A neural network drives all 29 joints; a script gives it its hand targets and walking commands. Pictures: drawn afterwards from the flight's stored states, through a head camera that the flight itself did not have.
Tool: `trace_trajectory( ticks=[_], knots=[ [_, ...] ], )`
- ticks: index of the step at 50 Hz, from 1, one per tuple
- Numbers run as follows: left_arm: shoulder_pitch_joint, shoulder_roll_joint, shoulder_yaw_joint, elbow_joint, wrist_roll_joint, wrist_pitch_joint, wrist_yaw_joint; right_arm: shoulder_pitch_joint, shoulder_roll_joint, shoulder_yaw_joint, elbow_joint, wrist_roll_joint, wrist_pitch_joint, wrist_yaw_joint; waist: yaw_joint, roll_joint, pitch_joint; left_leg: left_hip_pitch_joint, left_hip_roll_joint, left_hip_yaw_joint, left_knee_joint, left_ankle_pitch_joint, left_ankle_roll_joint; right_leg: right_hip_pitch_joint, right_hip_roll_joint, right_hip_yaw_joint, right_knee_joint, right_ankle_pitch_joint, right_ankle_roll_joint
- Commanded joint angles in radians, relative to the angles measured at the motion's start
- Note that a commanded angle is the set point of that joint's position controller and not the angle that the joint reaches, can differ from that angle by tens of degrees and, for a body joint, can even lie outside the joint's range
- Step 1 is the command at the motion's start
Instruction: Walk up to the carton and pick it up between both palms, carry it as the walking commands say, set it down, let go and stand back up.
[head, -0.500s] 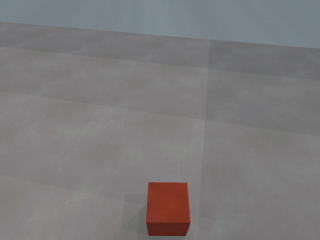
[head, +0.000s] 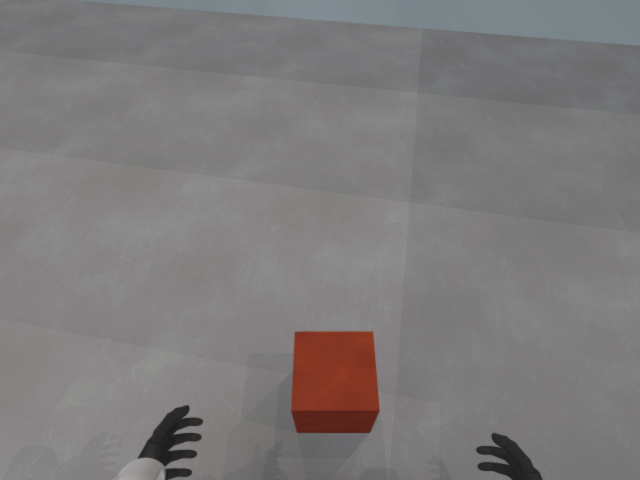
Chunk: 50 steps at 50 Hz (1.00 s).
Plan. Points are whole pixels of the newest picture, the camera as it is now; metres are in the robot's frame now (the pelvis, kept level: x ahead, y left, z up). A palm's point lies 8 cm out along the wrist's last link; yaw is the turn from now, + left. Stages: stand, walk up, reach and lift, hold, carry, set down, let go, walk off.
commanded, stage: reach and lift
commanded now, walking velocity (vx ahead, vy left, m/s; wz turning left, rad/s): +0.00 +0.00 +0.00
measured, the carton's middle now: (333, 384) +0.43 -0.01 -0.64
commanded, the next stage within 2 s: none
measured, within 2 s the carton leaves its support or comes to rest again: neither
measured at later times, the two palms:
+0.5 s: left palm (200, 400) +0.25 +0.20 -0.14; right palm (485, 412) +0.24 -0.22 -0.15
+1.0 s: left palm (236, 328) +0.39 +0.18 -0.19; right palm (452, 337) +0.38 -0.21 -0.20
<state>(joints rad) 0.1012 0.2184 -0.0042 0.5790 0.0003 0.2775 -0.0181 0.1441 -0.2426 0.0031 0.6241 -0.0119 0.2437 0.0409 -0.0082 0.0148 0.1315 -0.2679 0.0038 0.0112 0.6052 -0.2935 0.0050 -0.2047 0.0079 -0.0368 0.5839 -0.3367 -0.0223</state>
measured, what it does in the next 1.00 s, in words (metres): lowers itself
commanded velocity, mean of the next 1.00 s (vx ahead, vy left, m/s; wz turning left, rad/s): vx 0.00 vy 0.00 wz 0.00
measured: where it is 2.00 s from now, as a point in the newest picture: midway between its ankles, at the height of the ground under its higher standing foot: outside the picture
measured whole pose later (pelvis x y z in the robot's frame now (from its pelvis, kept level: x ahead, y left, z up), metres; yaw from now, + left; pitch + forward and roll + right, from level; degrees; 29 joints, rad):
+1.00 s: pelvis -0.05 +0.00 -0.08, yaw -1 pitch +36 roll +0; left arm -0.83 0.22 0.15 0.83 0.00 0.10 0.08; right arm -0.82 -0.23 -0.15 0.83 0.04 0.09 -0.06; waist -0.01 0.01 -0.01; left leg -1.34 0.01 0.02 1.00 -0.29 0.01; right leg -1.30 0.01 -0.03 1.04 -0.36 -0.02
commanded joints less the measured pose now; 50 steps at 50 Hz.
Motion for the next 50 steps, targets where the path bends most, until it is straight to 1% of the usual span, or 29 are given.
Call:
trace_trajectory(
  ticks=[1,2,4,6,7,9,14,15,17,19,21,23,24,26,27,30,33,34,35,36,37,41,43,44,45,46,48,49,50],
  knots=[
    [-0.046,0.048,0.109,-0.116,0.052,-0.028,-0.010,-0.152,-0.066,-0.082,-0.176,-0.015,-0.025,0.017,0.038,0.013,-0.079,-0.037,0.005,-0.037,0.036,0.197,-0.002,-0.257,0.008,0.086,0.016,0.152,0.011],
    [-0.089,0.046,0.131,-0.130,0.035,-0.048,-0.008,-0.208,-0.044,-0.068,-0.205,0.000,-0.041,0.012,0.050,-0.020,-0.149,-0.046,0.002,-0.040,0.064,0.252,0.005,-0.239,0.010,0.090,0.033,0.211,0.021],
    [-0.112,0.052,0.143,-0.109,0.028,-0.089,-0.001,-0.202,-0.057,-0.106,-0.159,-0.014,-0.078,0.000,0.018,-0.033,-0.246,-0.046,-0.011,-0.052,0.118,0.356,-0.007,-0.250,0.012,0.091,0.085,0.345,0.036],
    [-0.155,0.064,0.157,-0.113,0.032,-0.117,0.008,-0.222,-0.064,-0.134,-0.146,-0.026,-0.105,-0.012,0.002,0.011,-0.304,-0.063,-0.011,-0.057,0.155,0.386,-0.020,-0.303,0.017,0.087,0.132,0.369,0.035],
    [-0.153,0.042,0.160,-0.085,0.014,-0.126,0.012,-0.246,-0.048,-0.109,-0.164,-0.016,-0.113,-0.017,0.011,-0.072,-0.327,-0.106,-0.007,-0.066,0.179,0.389,-0.008,-0.317,0.014,0.101,0.150,0.398,0.046],
    [-0.273,0.067,0.158,-0.114,-0.003,-0.151,0.015,-0.309,-0.024,-0.109,-0.145,0.006,-0.131,-0.036,0.011,0.017,-0.352,-0.165,-0.018,-0.058,0.217,0.350,-0.008,-0.375,0.006,0.096,0.190,0.375,0.041],
    [-0.354,0.099,0.185,-0.037,-0.015,-0.148,0.035,-0.397,-0.043,-0.143,-0.093,0.016,-0.127,-0.068,-0.013,-0.059,-0.442,-0.291,-0.024,-0.055,0.258,0.321,0.002,-0.449,0.011,0.085,0.251,0.387,0.049],
    [-0.366,0.086,0.196,-0.028,-0.024,-0.143,0.037,-0.437,-0.032,-0.119,-0.097,0.030,-0.119,-0.067,0.023,-0.063,-0.504,-0.313,-0.026,-0.057,0.266,0.285,0.007,-0.430,0.013,0.096,0.259,0.353,0.041],
    [-0.375,0.089,0.196,0.009,-0.025,-0.130,0.046,-0.466,-0.034,-0.129,-0.064,0.025,-0.105,-0.074,0.026,-0.085,-0.492,-0.370,-0.030,-0.054,0.275,0.238,0.008,-0.489,0.005,0.090,0.283,0.302,0.044],
    [-0.471,0.083,0.181,0.042,-0.024,-0.101,0.039,-0.527,-0.035,-0.142,-0.022,0.021,-0.083,-0.077,-0.007,-0.079,-0.424,-0.387,-0.018,-0.053,0.258,0.115,0.007,-0.594,0.006,0.081,0.255,0.126,0.045],
    [-0.570,0.098,0.188,0.019,-0.027,-0.095,0.048,-0.669,-0.070,-0.170,-0.034,0.031,-0.074,-0.079,0.018,-0.009,-0.432,-0.462,-0.018,-0.053,0.269,0.056,0.000,-0.614,0.006,0.099,0.272,0.057,0.032],
    [-0.653,0.127,0.241,0.046,-0.021,-0.075,0.049,-0.747,-0.050,-0.171,-0.049,0.035,-0.046,-0.089,0.045,-0.085,-0.451,-0.543,-0.017,-0.030,0.295,-0.018,0.014,-0.575,0.003,0.115,0.261,-0.024,0.040],
    [-0.641,0.107,0.224,0.089,-0.023,-0.062,0.045,-0.712,-0.024,-0.180,0.015,0.033,-0.033,-0.091,0.018,-0.097,-0.411,-0.517,-0.018,-0.028,0.286,0.011,0.021,-0.617,0.001,0.108,0.255,0.010,0.045],
    [-0.737,0.132,0.243,0.096,-0.017,-0.052,0.044,-0.809,-0.030,-0.184,0.045,0.018,-0.017,-0.091,0.028,-0.084,-0.442,-0.553,-0.020,-0.013,0.301,-0.048,0.005,-0.627,0.006,0.097,0.271,-0.074,0.046],
    [-0.789,0.114,0.235,0.089,-0.031,-0.061,0.047,-0.844,-0.042,-0.203,0.032,0.034,-0.023,-0.091,0.022,-0.020,-0.481,-0.525,-0.017,-0.026,0.302,-0.026,0.001,-0.645,0.010,0.098,0.292,-0.047,0.030],
    [-0.942,0.110,0.241,0.092,-0.025,-0.069,0.061,-0.996,-0.066,-0.226,0.060,0.017,-0.036,-0.090,-0.001,-0.046,-0.515,-0.544,-0.021,-0.035,0.317,-0.036,-0.002,-0.697,0.018,0.089,0.306,-0.072,0.037],
    [-0.947,0.101,0.252,0.113,-0.028,-0.088,0.070,-0.987,-0.069,-0.242,0.084,0.017,-0.061,-0.106,0.009,-0.052,-0.624,-0.570,-0.034,-0.016,0.346,0.074,-0.011,-0.691,0.030,0.079,0.329,0.056,0.046],
    [-0.972,0.127,0.279,0.131,-0.024,-0.110,0.077,-1.039,-0.048,-0.226,0.085,0.037,-0.080,-0.099,0.041,-0.041,-0.652,-0.587,-0.036,-0.021,0.351,0.110,-0.011,-0.702,0.026,0.084,0.347,0.105,0.046],
    [-0.966,0.097,0.268,0.196,-0.033,-0.103,0.082,-1.056,-0.064,-0.220,0.118,0.041,-0.082,-0.099,0.034,-0.052,-0.669,-0.576,-0.041,-0.038,0.353,0.141,-0.009,-0.724,0.031,0.073,0.362,0.105,0.052],
    [-1.050,0.100,0.254,0.157,-0.053,-0.121,0.089,-1.102,-0.084,-0.244,0.128,0.046,-0.094,-0.097,-0.012,-0.054,-0.699,-0.582,-0.039,-0.052,0.358,0.149,-0.013,-0.751,0.031,0.085,0.357,0.131,0.043],
    [-1.000,0.094,0.266,0.184,-0.035,-0.131,0.088,-1.066,-0.070,-0.237,0.169,0.050,-0.105,-0.099,0.018,-0.010,-0.723,-0.566,-0.046,-0.035,0.369,0.198,-0.020,-0.752,0.030,0.084,0.359,0.173,0.046],
    [-1.067,0.076,0.280,0.240,-0.053,-0.169,0.093,-1.116,-0.092,-0.247,0.188,0.065,-0.151,-0.113,-0.017,-0.073,-0.846,-0.646,-0.063,-0.040,0.411,0.320,-0.016,-0.743,0.047,0.088,0.393,0.337,0.054],
    [-1.133,0.093,0.285,0.252,-0.054,-0.195,0.089,-1.199,-0.055,-0.228,0.171,0.104,-0.162,-0.108,0.034,-0.051,-0.840,-0.687,-0.065,-0.047,0.413,0.369,-0.003,-0.789,0.049,0.106,0.411,0.371,0.051],
    [-1.161,0.080,0.291,0.244,-0.064,-0.202,0.097,-1.197,-0.073,-0.244,0.202,0.094,-0.172,-0.109,0.011,-0.072,-0.881,-0.682,-0.062,-0.055,0.403,0.382,-0.004,-0.787,0.042,0.109,0.401,0.380,0.046],
    [-1.203,0.097,0.296,0.211,-0.051,-0.210,0.102,-1.210,-0.099,-0.285,0.201,0.081,-0.187,-0.111,-0.007,-0.021,-0.946,-0.636,-0.067,-0.061,0.430,0.430,-0.013,-0.831,0.045,0.105,0.423,0.416,0.043],
    [-1.229,0.108,0.303,0.224,-0.041,-0.212,0.107,-1.262,-0.104,-0.280,0.192,0.083,-0.189,-0.114,0.007,-0.031,-0.947,-0.631,-0.065,-0.065,0.426,0.428,-0.007,-0.872,0.048,0.104,0.412,0.384,0.048],
    [-1.300,0.112,0.311,0.190,-0.051,-0.219,0.116,-1.322,-0.142,-0.314,0.171,0.063,-0.201,-0.111,-0.014,-0.027,-1.021,-0.552,-0.064,-0.083,0.446,0.501,-0.011,-0.910,0.057,0.095,0.424,0.412,0.047],
    [-1.313,0.143,0.317,0.217,-0.053,-0.217,0.119,-1.329,-0.121,-0.286,0.175,0.080,-0.192,-0.111,0.009,-0.035,-1.014,-0.583,-0.066,-0.078,0.437,0.453,-0.008,-0.901,0.059,0.095,0.416,0.384,0.051],
    [-1.339,0.105,0.310,0.204,-0.053,-0.221,0.118,-1.343,-0.153,-0.311,0.193,0.075,-0.202,-0.105,-0.016,-0.027,-1.036,-0.594,-0.063,-0.091,0.427,0.463,-0.007,-0.892,0.054,0.093,0.419,0.412,0.037]
  ],
)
